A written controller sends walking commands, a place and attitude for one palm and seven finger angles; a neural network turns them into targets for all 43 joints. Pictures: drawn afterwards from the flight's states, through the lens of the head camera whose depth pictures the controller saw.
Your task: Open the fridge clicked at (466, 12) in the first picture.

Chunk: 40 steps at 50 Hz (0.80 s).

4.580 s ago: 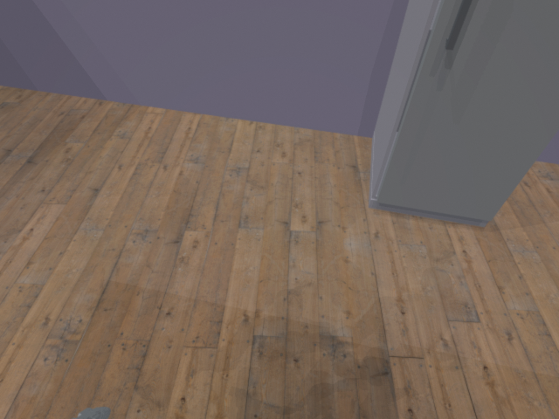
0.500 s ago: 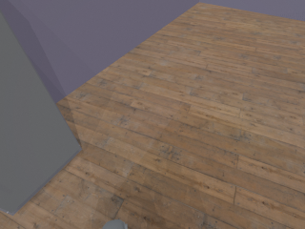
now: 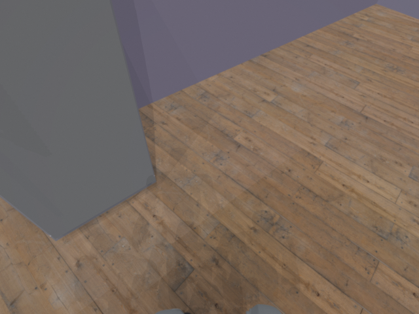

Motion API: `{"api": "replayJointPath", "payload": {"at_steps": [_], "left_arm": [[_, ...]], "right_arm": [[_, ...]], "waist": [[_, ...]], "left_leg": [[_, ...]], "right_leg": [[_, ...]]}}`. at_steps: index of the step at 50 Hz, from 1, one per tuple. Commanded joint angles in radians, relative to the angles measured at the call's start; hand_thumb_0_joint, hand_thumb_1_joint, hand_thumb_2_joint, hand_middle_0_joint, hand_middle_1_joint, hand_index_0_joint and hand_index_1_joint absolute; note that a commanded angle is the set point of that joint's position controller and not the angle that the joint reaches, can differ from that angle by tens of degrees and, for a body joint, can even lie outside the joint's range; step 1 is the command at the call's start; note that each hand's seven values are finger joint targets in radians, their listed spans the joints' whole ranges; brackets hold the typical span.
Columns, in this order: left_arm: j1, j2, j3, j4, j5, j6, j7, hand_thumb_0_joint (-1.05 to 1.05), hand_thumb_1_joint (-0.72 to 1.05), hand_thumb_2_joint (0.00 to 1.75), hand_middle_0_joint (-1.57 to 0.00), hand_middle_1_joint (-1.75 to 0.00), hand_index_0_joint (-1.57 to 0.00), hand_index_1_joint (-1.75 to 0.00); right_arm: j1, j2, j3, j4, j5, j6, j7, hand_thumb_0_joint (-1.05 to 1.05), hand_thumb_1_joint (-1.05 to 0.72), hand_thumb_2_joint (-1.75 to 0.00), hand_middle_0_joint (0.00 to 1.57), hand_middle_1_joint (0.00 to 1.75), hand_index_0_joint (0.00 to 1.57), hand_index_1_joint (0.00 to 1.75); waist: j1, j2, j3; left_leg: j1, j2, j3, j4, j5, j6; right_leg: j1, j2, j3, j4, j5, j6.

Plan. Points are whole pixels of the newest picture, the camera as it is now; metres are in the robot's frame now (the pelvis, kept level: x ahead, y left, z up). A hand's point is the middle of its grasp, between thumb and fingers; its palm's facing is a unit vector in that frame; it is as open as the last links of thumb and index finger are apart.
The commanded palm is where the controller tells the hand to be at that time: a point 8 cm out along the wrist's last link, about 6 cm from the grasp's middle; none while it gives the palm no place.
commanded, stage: turn to face it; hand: left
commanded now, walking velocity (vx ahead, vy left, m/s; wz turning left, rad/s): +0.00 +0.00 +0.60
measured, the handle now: out of the picture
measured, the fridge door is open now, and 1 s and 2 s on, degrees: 0 0 0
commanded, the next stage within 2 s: take the last steps up to it in 1.04 s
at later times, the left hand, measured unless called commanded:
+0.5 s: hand out of the picture +0.00 +0.13 -0.14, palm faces +0.33 -0.90 -0.27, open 7.4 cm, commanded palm none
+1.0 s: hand out of the picture -0.07 +0.17 -0.15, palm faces +0.57 -0.77 -0.29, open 7.4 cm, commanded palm none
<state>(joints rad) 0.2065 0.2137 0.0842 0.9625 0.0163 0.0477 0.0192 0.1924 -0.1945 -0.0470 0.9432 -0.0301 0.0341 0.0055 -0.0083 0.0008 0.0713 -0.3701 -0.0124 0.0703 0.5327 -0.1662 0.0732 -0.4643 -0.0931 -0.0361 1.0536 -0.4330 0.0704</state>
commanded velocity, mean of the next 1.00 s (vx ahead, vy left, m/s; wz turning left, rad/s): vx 0.00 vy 0.00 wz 0.48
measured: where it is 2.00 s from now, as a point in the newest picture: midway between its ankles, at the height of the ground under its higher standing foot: outside the picture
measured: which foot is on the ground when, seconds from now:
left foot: down 0.00-0.24, up 0.26-0.64, down 0.66-1.00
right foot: up 0.00-0.22, down 0.24-0.66, up 0.68-1.00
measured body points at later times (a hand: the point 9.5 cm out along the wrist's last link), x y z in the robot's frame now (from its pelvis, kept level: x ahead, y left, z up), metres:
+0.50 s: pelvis +0.00 -0.07 +0.01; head +0.03 -0.09 +0.46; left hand -0.01 +0.18 -0.12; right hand +0.15 -0.30 -0.15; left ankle -0.05 +0.08 -0.66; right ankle +0.00 -0.17 -0.73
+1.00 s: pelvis -0.01 -0.06 +0.00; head +0.02 -0.05 +0.45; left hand -0.10 +0.21 -0.13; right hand +0.20 -0.20 -0.14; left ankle -0.07 +0.05 -0.73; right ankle +0.05 -0.16 -0.70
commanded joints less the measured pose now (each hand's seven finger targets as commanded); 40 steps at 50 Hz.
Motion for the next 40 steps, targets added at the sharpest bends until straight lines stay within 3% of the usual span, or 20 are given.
{"api": "replayJointPath", "payload": {"at_steps": [1,7,9,10,11,12,13,14,16,17,20,23,29,31,32,33,34,36,38,40], "left_arm": [[-0.007,0.068,0.014,-0.097,0.001,-0.021,0.0,0.0,0.9,0.9,-0.2,-0.3,-0.2,-0.3],[-0.003,0.073,0.008,-0.133,-0.008,-0.026,0.005,0.0,0.9,0.9,-0.2,-0.3,-0.2,-0.3],[0.07,0.089,0.013,-0.119,-0.014,-0.029,0.008,0.0,0.9,0.9,-0.2,-0.3,-0.2,-0.3],[0.124,0.117,0.021,-0.11,-0.01,-0.032,0.012,0.0,0.9,0.9,-0.2,-0.3,-0.2,-0.3],[0.145,0.211,0.038,-0.117,0.008,-0.04,0.02,0.0,0.9,0.9,-0.2,-0.3,-0.2,-0.3],[0.072,0.271,0.035,-0.148,0.012,-0.036,0.021,0.0,0.9,0.9,-0.2,-0.3,-0.2,-0.3],[0.008,0.233,0.032,-0.167,0.005,-0.046,0.027,0.0,0.9,0.9,-0.2,-0.3,-0.2,-0.3],[-0.047,0.198,0.019,-0.172,0.004,-0.05,0.024,0.0,0.9,0.9,-0.2,-0.3,-0.2,-0.3],[-0.093,0.144,0.001,-0.177,0.006,-0.059,0.022,0.0,0.9,0.9,-0.2,-0.3,-0.2,-0.3],[-0.076,0.143,-0.001,-0.174,0.007,-0.062,0.021,0.0,0.9,0.9,-0.2,-0.3,-0.2,-0.3],[0.033,0.165,0.001,-0.14,0.007,-0.061,0.019,0.0,0.9,0.9,-0.2,-0.3,-0.2,-0.3],[0.086,0.188,0.005,-0.117,0.009,-0.055,0.016,0.0,0.9,0.9,-0.2,-0.3,-0.2,-0.3],[0.094,0.229,0.023,-0.101,0.014,-0.043,0.013,0.0,0.9,0.9,-0.2,-0.3,-0.2,-0.3],[0.083,0.225,0.026,-0.092,0.006,-0.039,0.008,0.0,0.9,0.9,-0.2,-0.3,-0.2,-0.3],[0.08,0.207,0.025,-0.102,-0.003,-0.038,0.004,0.0,0.9,0.9,-0.2,-0.3,-0.2,-0.3],[0.063,0.142,0.011,-0.15,-0.011,-0.037,-0.007,0.0,0.9,0.9,-0.2,-0.3,-0.2,-0.3],[0.003,0.128,-0.005,-0.18,0.001,-0.03,0.0,0.0,0.9,0.9,-0.2,-0.3,-0.2,-0.3],[-0.056,0.128,0.0,-0.159,-0.006,-0.018,0.009,0.0,0.9,0.9,-0.2,-0.3,-0.2,-0.3],[-0.019,0.126,0.006,-0.124,-0.003,-0.015,-0.003,0.0,0.9,0.9,-0.2,-0.3,-0.2,-0.3],[0.022,0.118,0.003,-0.104,-0.003,-0.01,-0.008,0.0,0.9,0.9,-0.2,-0.3,-0.2,-0.3]], "right_arm": [[0.022,-0.208,-0.066,-0.077,0.004,-0.019,-0.008,0.0,-0.9,-0.9,0.2,0.3,0.2,0.3],[0.024,-0.225,-0.085,-0.089,0.001,-0.006,-0.003,0.0,-0.9,-0.9,0.2,0.3,0.2,0.3],[-0.009,-0.219,-0.09,-0.106,0.005,0.001,0.001,0.0,-0.9,-0.9,0.2,0.3,0.2,0.3],[-0.034,-0.199,-0.089,-0.12,0.01,0.006,0.004,0.0,-0.9,-0.9,0.2,0.3,0.2,0.3],[-0.036,-0.133,-0.081,-0.138,0.02,0.011,0.011,0.0,-0.9,-0.9,0.2,0.3,0.2,0.3],[-0.046,-0.109,-0.074,-0.165,0.009,0.006,0.01,0.0,-0.9,-0.9,0.2,0.3,0.2,0.3],[-0.063,-0.162,-0.083,-0.158,-0.002,0.012,0.012,0.0,-0.9,-0.9,0.2,0.3,0.2,0.3],[-0.052,-0.15,-0.084,-0.135,0.001,0.02,0.017,0.0,-0.9,-0.9,0.2,0.3,0.2,0.3],[0.01,-0.127,-0.076,-0.101,0.005,0.025,0.027,0.0,-0.9,-0.9,0.2,0.3,0.2,0.3],[0.014,-0.119,-0.07,-0.097,0.006,0.026,0.027,0.0,-0.9,-0.9,0.2,0.3,0.2,0.3],[-0.054,-0.115,-0.057,-0.111,0.007,0.026,0.027,0.0,-0.9,-0.9,0.2,0.3,0.2,0.3],[-0.119,-0.111,-0.047,-0.122,0.01,0.029,0.028,0.0,-0.9,-0.9,0.2,0.3,0.2,0.3],[-0.129,-0.112,-0.031,-0.13,0.018,0.009,0.025,0.0,-0.9,-0.9,0.2,0.3,0.2,0.3],[-0.068,-0.137,-0.036,-0.118,0.014,0.0,0.02,0.0,-0.9,-0.9,0.2,0.3,0.2,0.3],[0.006,-0.196,-0.051,-0.101,0.008,-0.011,0.018,0.0,-0.9,-0.9,0.2,0.3,0.2,0.3],[0.074,-0.317,-0.08,-0.095,0.004,-0.02,0.011,0.0,-0.9,-0.9,0.2,0.3,0.2,0.3],[0.133,-0.344,-0.083,-0.068,0.018,-0.011,0.008,0.0,-0.9,-0.9,0.2,0.3,0.2,0.3],[0.072,-0.293,-0.07,-0.072,0.013,-0.015,-0.016,0.0,-0.9,-0.9,0.2,0.3,0.2,0.3],[-0.042,-0.23,-0.048,-0.102,0.007,-0.018,-0.017,0.0,-0.9,-0.9,0.2,0.3,0.2,0.3],[-0.068,-0.226,-0.045,-0.111,0.009,-0.02,-0.014,0.0,-0.9,-0.9,0.2,0.3,0.2,0.3]], "waist": [[-0.024,0.103,-0.122],[-0.023,0.174,-0.161],[0.014,0.162,-0.171],[0.044,0.116,-0.162],[0.059,-0.12,-0.14],[0.052,-0.299,-0.07],[0.031,-0.255,-0.041],[-0.004,-0.201,0.002],[-0.047,-0.132,0.012],[-0.039,-0.145,0.003],[0.016,-0.169,-0.041],[0.045,-0.175,-0.036],[0.054,-0.234,-0.098],[0.017,-0.195,-0.134],[-0.028,-0.076,-0.194],[-0.066,0.256,-0.227],[-0.084,0.253,-0.225],[-0.07,0.255,-0.171],[-0.014,0.163,-0.102],[0.002,0.161,-0.098]], "left_leg": [[0.106,0.249,-0.369,-0.268,-0.105,0.096],[0.141,0.213,-0.441,-0.205,0.05,0.093],[0.061,0.166,-0.43,-0.181,0.024,0.049],[-0.055,0.118,-0.39,-0.124,-0.065,-0.001],[-0.27,-0.003,-0.254,0.11,-0.23,-0.079],[-0.342,-0.065,-0.112,0.375,-0.359,-0.122],[-0.287,-0.001,-0.158,0.519,-0.34,-0.105],[-0.264,0.013,-0.144,0.622,-0.283,-0.109],[-0.257,0.036,-0.104,0.691,-0.201,-0.13],[-0.253,0.038,-0.087,0.689,-0.188,-0.141],[-0.242,0.043,-0.045,0.578,-0.223,-0.158],[-0.2,0.044,-0.013,0.48,-0.247,-0.157],[-0.036,0.036,0.051,0.176,-0.264,-0.123],[0.114,0.028,0.065,-0.024,-0.117,-0.105],[0.32,0.093,-0.008,-0.132,0.098,-0.068],[0.517,0.368,-0.365,-0.128,0.538,0.069],[0.479,0.459,-0.38,-0.123,0.714,0.16],[0.355,0.38,-0.346,-0.126,0.595,0.146],[0.24,0.283,-0.244,-0.152,0.454,0.095],[0.21,0.243,-0.206,-0.177,0.368,0.079]], "right_leg": [[-0.003,0.017,0.009,-0.098,-0.005,0.003],[0.098,0.069,0.012,-0.317,-0.024,-0.006],[0.251,0.084,-0.006,-0.507,0.066,-0.019],[0.386,0.046,0.015,-0.668,0.128,-0.038],[0.497,-0.188,0.261,-0.836,-0.013,-0.118],[0.36,-0.407,0.423,-0.888,-0.005,-0.209],[0.234,-0.385,0.368,-0.87,0.078,-0.212],[0.175,-0.321,0.286,-0.838,0.166,-0.197],[0.212,-0.241,0.095,-0.748,0.415,-0.173],[0.252,-0.225,0.044,-0.724,0.495,-0.168],[0.377,-0.234,0.002,-0.68,0.648,-0.177],[0.395,-0.254,-0.019,-0.669,0.696,-0.18],[0.431,-0.283,-0.066,-0.578,0.758,-0.17],[0.385,-0.261,-0.125,-0.464,0.724,-0.117],[0.249,-0.231,-0.156,-0.291,0.627,-0.066],[-0.069,-0.081,-0.179,-0.062,0.014,0.016],[-0.124,-0.052,-0.082,0.049,-0.25,0.014],[-0.136,-0.053,0.009,0.128,-0.164,0.016],[-0.076,-0.044,0.009,0.102,-0.044,0.017],[-0.03,-0.025,-0.006,0.039,0.003,0.02]]}}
